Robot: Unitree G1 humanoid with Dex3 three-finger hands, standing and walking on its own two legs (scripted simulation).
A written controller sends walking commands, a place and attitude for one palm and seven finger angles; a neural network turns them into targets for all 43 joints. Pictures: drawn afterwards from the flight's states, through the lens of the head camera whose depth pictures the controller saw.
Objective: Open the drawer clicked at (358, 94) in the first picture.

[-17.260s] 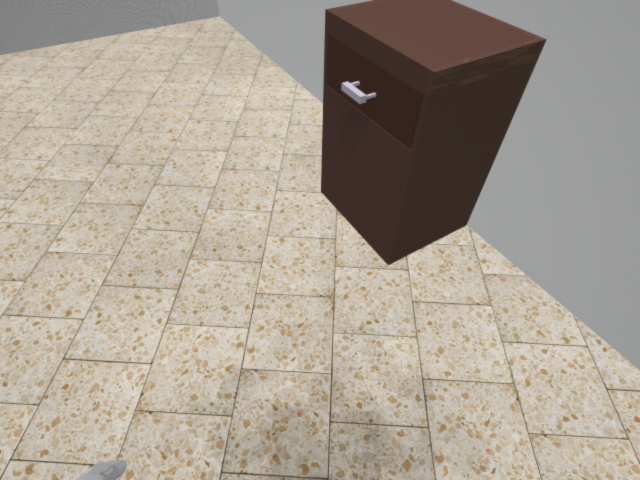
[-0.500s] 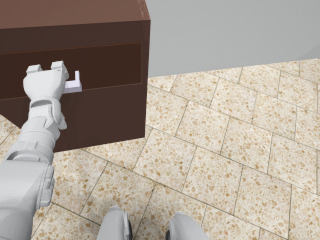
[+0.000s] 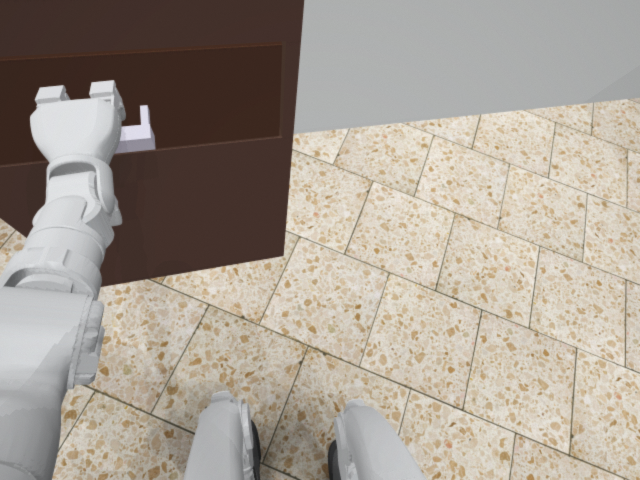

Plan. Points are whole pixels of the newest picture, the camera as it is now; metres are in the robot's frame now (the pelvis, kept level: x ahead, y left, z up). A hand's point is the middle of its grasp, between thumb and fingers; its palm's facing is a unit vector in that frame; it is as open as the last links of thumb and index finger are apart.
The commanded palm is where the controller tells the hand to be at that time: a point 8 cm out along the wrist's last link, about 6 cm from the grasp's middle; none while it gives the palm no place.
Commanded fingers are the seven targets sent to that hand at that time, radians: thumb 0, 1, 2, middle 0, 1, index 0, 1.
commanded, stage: lower the fingers behind the handle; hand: left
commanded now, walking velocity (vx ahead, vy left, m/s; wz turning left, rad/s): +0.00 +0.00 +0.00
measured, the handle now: (110, 128) +0.58 +0.24 -0.01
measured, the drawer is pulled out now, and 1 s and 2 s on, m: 0.00 0.00 0.00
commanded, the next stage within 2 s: lift the fingers back up to retry in 0.48 s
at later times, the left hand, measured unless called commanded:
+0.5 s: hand (98, 158) +0.53 +0.25 +0.00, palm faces -0.02 +0.01 -1.00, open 13.8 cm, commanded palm +0.52 +0.21 +0.02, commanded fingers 0.00 -0.50 0.30 -0.30 -1.20 -0.30 -1.20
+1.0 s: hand (104, 144) +0.53 +0.23 +0.03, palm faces -0.02 -0.05 -1.00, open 13.8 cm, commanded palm +0.52 +0.21 +0.08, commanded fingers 0.00 -0.50 0.30 -0.30 -1.20 -0.30 -1.20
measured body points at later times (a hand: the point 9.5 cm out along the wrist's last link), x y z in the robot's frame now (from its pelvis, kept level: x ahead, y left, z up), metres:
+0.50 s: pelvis -0.03 +0.00 -0.03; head +0.14 +0.03 +0.39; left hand +0.52 +0.24 +0.06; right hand -0.02 -0.27 -0.14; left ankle +0.08 +0.10 -0.62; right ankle +0.00 -0.14 -0.62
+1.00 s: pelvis +0.00 -0.01 +0.02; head +0.15 +0.02 +0.44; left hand +0.52 +0.23 +0.08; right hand -0.01 -0.27 -0.10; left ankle +0.07 +0.10 -0.62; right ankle +0.00 -0.14 -0.62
